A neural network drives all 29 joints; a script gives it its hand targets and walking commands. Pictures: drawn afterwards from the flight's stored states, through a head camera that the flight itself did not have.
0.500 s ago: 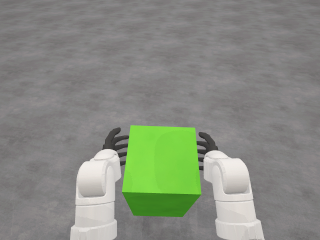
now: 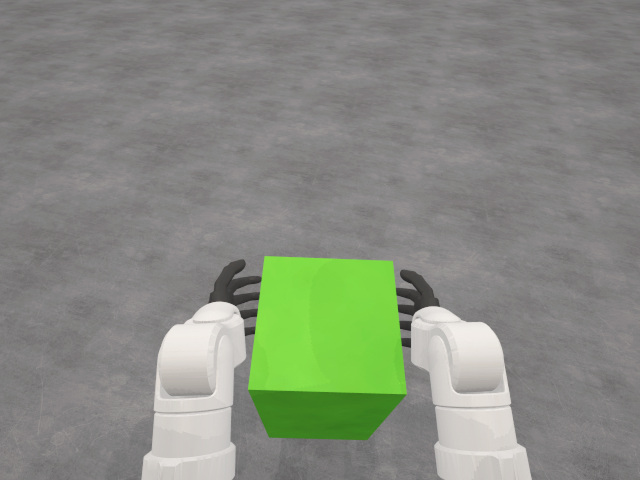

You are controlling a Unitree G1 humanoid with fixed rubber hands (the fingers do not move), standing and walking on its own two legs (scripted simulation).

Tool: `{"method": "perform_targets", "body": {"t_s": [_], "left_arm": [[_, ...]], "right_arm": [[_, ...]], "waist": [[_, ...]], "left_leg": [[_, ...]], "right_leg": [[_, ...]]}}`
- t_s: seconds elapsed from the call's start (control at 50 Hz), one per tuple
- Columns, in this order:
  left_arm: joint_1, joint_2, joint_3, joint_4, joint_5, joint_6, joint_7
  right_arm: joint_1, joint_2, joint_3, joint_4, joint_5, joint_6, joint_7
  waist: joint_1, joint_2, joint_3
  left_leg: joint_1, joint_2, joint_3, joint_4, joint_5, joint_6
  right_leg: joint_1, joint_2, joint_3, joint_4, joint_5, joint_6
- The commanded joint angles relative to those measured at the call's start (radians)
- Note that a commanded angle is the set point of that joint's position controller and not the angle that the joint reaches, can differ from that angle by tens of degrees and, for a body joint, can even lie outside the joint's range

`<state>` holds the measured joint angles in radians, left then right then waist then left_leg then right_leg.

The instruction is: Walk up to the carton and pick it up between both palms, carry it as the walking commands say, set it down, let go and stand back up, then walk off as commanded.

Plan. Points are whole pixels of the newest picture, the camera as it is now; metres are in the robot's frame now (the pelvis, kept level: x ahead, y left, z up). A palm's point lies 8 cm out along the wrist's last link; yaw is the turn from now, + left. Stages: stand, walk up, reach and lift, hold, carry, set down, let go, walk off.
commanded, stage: carry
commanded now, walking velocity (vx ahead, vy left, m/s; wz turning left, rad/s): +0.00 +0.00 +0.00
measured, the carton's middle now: (322, 360) +0.29 +0.01 +0.01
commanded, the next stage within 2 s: hold in 1.34 s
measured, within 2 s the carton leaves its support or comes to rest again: neither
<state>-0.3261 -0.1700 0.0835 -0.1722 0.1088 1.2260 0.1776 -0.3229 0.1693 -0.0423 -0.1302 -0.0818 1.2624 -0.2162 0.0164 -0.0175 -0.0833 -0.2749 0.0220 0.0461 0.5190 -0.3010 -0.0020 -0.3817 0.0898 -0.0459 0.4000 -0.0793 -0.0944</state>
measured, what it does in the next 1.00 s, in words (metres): shifts its weight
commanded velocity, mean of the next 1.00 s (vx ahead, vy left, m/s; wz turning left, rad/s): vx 0.00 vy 0.00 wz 0.00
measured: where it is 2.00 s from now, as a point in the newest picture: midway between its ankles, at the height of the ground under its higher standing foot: outside the picture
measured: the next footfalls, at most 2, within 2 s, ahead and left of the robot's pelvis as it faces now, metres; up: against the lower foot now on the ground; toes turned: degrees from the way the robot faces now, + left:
none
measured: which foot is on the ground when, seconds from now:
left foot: down 0.00-1.00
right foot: down 0.00-1.00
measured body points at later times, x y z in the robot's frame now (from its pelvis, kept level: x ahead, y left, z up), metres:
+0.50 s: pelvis -0.01 +0.05 -0.01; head -0.03 +0.07 +0.44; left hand +0.30 +0.17 +0.07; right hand +0.29 -0.07 +0.07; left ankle -0.02 +0.12 -0.74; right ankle +0.08 -0.06 -0.74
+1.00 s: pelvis -0.01 +0.07 -0.01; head -0.03 +0.09 +0.44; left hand +0.31 +0.18 +0.06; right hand +0.29 -0.06 +0.05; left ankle -0.02 +0.12 -0.74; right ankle +0.08 -0.06 -0.74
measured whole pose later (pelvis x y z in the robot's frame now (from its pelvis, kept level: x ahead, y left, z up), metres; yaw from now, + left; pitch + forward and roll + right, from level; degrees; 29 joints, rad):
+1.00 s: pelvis -0.01 +0.07 -0.01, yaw -1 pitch +1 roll +0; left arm -0.33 -0.17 0.09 0.09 0.15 0.94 0.15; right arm -0.29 0.16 -0.07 0.11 -0.13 0.98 -0.16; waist 0.00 -0.04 -0.09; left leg -0.27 -0.06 0.11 0.59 -0.34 0.10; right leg -0.42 0.01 0.02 0.54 -0.13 0.00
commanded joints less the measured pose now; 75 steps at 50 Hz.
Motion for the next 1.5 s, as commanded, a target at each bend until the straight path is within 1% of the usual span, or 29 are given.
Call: {"method": "perform_targets", "body": {"t_s": [0.0, 0.3, 0.4, 0.44, 0.52, 0.66, 0.7, 0.72, 0.74, 0.76, 0.82, 0.9, 0.94, 0.96, 0.98, 1.0, 1.02, 1.04, 1.08, 1.1, 1.16, 1.22, 1.24, 1.26, 1.28, 1.32, 1.34, 1.42, 1.48], "left_arm": [[-0.464, -1.079, -0.656, -0.071, -0.428, -0.001, -0.282], [-0.469, -1.082, -0.619, -0.008, -0.391, -0.044, -0.274], [-0.472, -1.065, -0.525, 0.188, -0.311, -0.108, -0.277], [-0.514, -1.108, -0.629, 0.008, -0.39, -0.101, -0.269], [-0.433, -1.026, -0.506, 0.23, -0.274, -0.163, -0.272], [-0.445, -1.05, -0.593, 0.063, -0.334, -0.184, -0.258], [-0.394, -0.991, -0.423, 0.361, -0.193, -0.254, -0.27], [-0.447, -1.04, -0.54, 0.153, -0.294, -0.26, -0.267], [-0.475, -1.019, -0.484, 0.217, -0.261, -0.264, -0.266], [-0.479, -1.057, -0.571, 0.068, -0.326, -0.246, -0.26], [-0.433, -1.008, -0.477, 0.271, -0.232, -0.279, -0.259], [-0.424, -1.047, -0.583, 0.08, -0.319, -0.269, -0.251], [-0.344, -0.999, -0.495, 0.275, -0.22, -0.291, -0.249], [-0.411, -1.03, -0.582, 0.107, -0.298, -0.284, -0.254], [-0.36, -0.993, -0.455, 0.339, -0.191, -0.301, -0.255], [-0.346, -1.002, -0.52, 0.192, -0.251, -0.312, -0.259], [-0.43, -1.037, -0.569, 0.095, -0.299, -0.294, -0.256], [-0.35, -0.971, -0.409, 0.394, -0.159, -0.318, -0.261], [-0.439, -1.02, -0.526, 0.133, -0.268, -0.337, -0.267], [-0.403, -0.987, -0.394, 0.385, -0.158, -0.357, -0.266], [-0.398, -1.002, -0.449, 0.27, -0.211, -0.372, -0.264], [-0.37, -0.975, -0.42, 0.334, -0.178, -0.394, -0.258], [-0.416, -1.031, -0.59, 0.05, -0.323, -0.359, -0.255], [-0.316, -0.956, -0.4, 0.393, -0.152, -0.373, -0.255], [-0.278, -0.955, -0.39, 0.428, -0.137, -0.401, -0.257], [-0.413, -1.002, -0.538, 0.108, -0.276, -0.401, -0.256], [-0.229, -1.115, -0.387, 0.601, -0.071, -0.445, -0.271], [-0.295, -1.227, -0.559, 0.384, -0.197, -0.561, -0.284], [-0.404, -1.216, -0.595, 0.455, -0.207, -0.56, -0.296]], "right_arm": [[-0.507, 1.085, 0.544, -0.112, 0.41, -0.06, 0.285], [-0.537, 1.059, 0.512, -0.064, 0.394, -0.1, 0.299], [-0.537, 1.016, 0.404, 0.108, 0.3, -0.168, 0.304], [-0.596, 1.066, 0.528, -0.079, 0.389, -0.161, 0.3], [-0.502, 0.999, 0.401, 0.151, 0.268, -0.223, 0.3], [-0.535, 1.008, 0.496, -0.05, 0.335, -0.251, 0.293], [-0.461, 0.937, 0.324, 0.263, 0.178, -0.313, 0.3], [-0.569, 0.966, 0.467, 0.004, 0.294, -0.325, 0.303], [-0.558, 0.967, 0.402, 0.112, 0.259, -0.331, 0.301], [-0.598, 1.015, 0.507, -0.053, 0.335, -0.315, 0.294], [-0.498, 0.958, 0.374, 0.164, 0.22, -0.346, 0.292], [-0.566, 0.978, 0.52, -0.095, 0.331, -0.339, 0.288], [-0.466, 0.924, 0.411, 0.106, 0.224, -0.36, 0.287], [-0.498, 0.95, 0.484, -0.04, 0.294, -0.355, 0.293], [-0.47, 0.92, 0.362, 0.194, 0.195, -0.369, 0.293], [-0.507, 0.927, 0.461, 0.015, 0.269, -0.381, 0.297], [-0.557, 0.964, 0.5, -0.063, 0.308, -0.365, 0.295], [-0.506, 0.922, 0.353, 0.215, 0.18, -0.385, 0.295], [-0.568, 0.973, 0.474, -0.003, 0.276, -0.398, 0.296], [-0.514, 0.923, 0.313, 0.266, 0.159, -0.417, 0.3], [-0.579, 0.938, 0.405, 0.081, 0.231, -0.443, 0.297], [-0.488, 0.917, 0.352, 0.191, 0.178, -0.46, 0.287], [-0.545, 0.961, 0.522, -0.111, 0.316, -0.43, 0.285], [-0.493, 0.909, 0.354, 0.21, 0.171, -0.439, 0.287], [-0.462, 0.884, 0.338, 0.235, 0.152, -0.468, 0.29], [-0.556, 0.938, 0.472, -0.037, 0.277, -0.466, 0.291], [-0.351, 0.916, 0.3, 0.333, 0.093, -0.508, 0.338], [-0.496, 0.953, 0.461, 0.04, 0.159, -0.604, 0.379], [-0.46, 0.859, 0.334, 0.063, 0.1, -0.551, 0.374]], "waist": [[-0.011, 0.071, -0.323], [-0.01, 0.043, -0.32], [-0.013, 0.05, -0.3], [-0.011, 0.05, -0.296], [-0.012, 0.024, -0.319], [-0.017, 0.053, -0.365], [-0.013, -0.005, -0.324], [-0.013, 0.019, -0.307], [-0.011, 0.066, -0.328], [-0.015, 0.013, -0.308], [-0.014, 0.052, -0.327], [-0.015, 0.022, -0.36], [-0.019, 0.047, -0.372], [-0.022, 0.086, -0.33], [-0.018, 0.075, -0.311], [-0.02, 0.002, -0.326], [-0.018, 0.055, -0.328], [-0.019, -0.004, -0.307], [-0.019, 0.0, -0.296], [-0.017, 0.064, -0.276], [-0.017, 0.047, -0.28], [-0.014, 0.058, -0.315], [-0.016, 0.033, -0.312], [-0.012, 0.014, -0.335], [-0.012, 0.008, -0.336], [-0.018, 0.012, -0.33], [0.079, 0.254, -0.088], [-0.022, 0.1, -0.328], [-0.187, 0.081, -0.25]], "left_leg": [[0.014, 0.098, -0.077, -0.093, -0.053, 0.018], [-0.04, 0.118, -0.114, -0.087, 0.053, 0.045], [-0.042, 0.113, -0.108, -0.11, 0.06, 0.047], [-0.05, 0.126, -0.124, -0.12, 0.046, 0.055], [-0.024, 0.096, -0.099, -0.097, 0.039, 0.044], [0.037, 0.121, -0.104, -0.079, 0.184, 0.059], [0.017, 0.124, -0.112, -0.075, 0.215, 0.054], [0.001, 0.119, -0.101, -0.102, 0.159, 0.051], [0.0, 0.13, -0.113, -0.088, 0.182, 0.05], [-0.021, 0.134, -0.12, -0.115, 0.088, 0.052], [0.033, 0.129, -0.126, -0.098, 0.198, 0.059], [0.087, 0.129, -0.098, -0.05, 0.402, 0.046], [0.109, 0.118, -0.091, -0.055, 0.36, 0.05], [0.085, 0.134, -0.107, -0.085, 0.406, 0.043], [0.086, 0.141, -0.119, -0.084, 0.387, 0.05], [0.092, 0.142, -0.111, -0.084, 0.338, 0.052], [0.076, 0.133, -0.105, -0.075, 0.28, 0.061], [0.044, 0.125, -0.108, -0.086, 0.192, 0.06], [-0.009, 0.122, -0.112, -0.128, 0.068, 0.05], [-0.004, 0.119, -0.119, -0.147, 0.068, 0.047], [-0.001, 0.135, -0.128, -0.14, 0.047, 0.055], [0.041, 0.112, -0.101, -0.091, 0.168, 0.048], [0.037, 0.126, -0.105, -0.087, 0.2, 0.048], [0.059, 0.119, -0.104, -0.07, 0.243, 0.052], [0.072, 0.108, -0.096, -0.071, 0.203, 0.052], [0.078, 0.118, -0.098, -0.069, 0.22, 0.049], [-0.062, -0.039, -0.242, -0.122, 0.332, 0.003], [0.259, -0.054, -0.282, -0.057, 0.773, -0.038], [0.31, -0.045, -0.302, -0.084, 0.569, -0.051]], "right_leg": [[0.188, -0.183, 0.167, -0.014, -0.066, 0.021], [0.169, -0.177, 0.155, 0.08, 0.07, 0.009], [0.156, -0.168, 0.144, 0.069, 0.061, 0.021], [0.155, -0.165, 0.148, 0.08, 0.057, 0.026], [0.179, -0.179, 0.167, 0.074, 0.072, 0.015], [0.16, -0.178, 0.146, 0.104, 0.12, 0.02], [0.162, -0.177, 0.136, 0.112, 0.145, 0.023], [0.148, -0.171, 0.148, 0.117, 0.096, 0.029], [0.158, -0.175, 0.138, 0.107, 0.123, 0.024], [0.157, -0.171, 0.137, 0.098, 0.071, 0.032], [0.155, -0.167, 0.134, 0.108, 0.116, 0.029], [0.144, -0.167, 0.114, 0.143, 0.187, 0.038], [0.138, -0.165, 0.116, 0.149, 0.17, 0.038], [0.117, -0.16, 0.11, 0.16, 0.108, 0.036], [0.105, -0.156, 0.112, 0.143, 0.078, 0.046], [0.11, -0.163, 0.118, 0.149, 0.097, 0.041], [0.124, -0.167, 0.127, 0.126, 0.105, 0.04], [0.137, -0.166, 0.125, 0.121, 0.113, 0.04], [0.169, -0.174, 0.135, 0.119, 0.062, 0.037], [0.137, -0.162, 0.122, 0.118, 0.046, 0.037], [0.148, -0.17, 0.138, 0.099, 0.037, 0.04], [0.168, -0.182, 0.144, 0.107, 0.129, 0.032], [0.157, -0.18, 0.134, 0.118, 0.106, 0.035], [0.166, -0.18, 0.134, 0.117, 0.153, 0.033], [0.161, -0.183, 0.142, 0.127, 0.145, 0.025], [0.142, -0.182, 0.139, 0.129, 0.118, 0.027], [0.405, 0.016, 0.133, 0.164, 0.061, -0.001], [0.338, 0.02, 0.159, 0.141, 0.225, 0.03], [0.231, 0.009, 0.127, 0.073, 0.089, 0.054]]}}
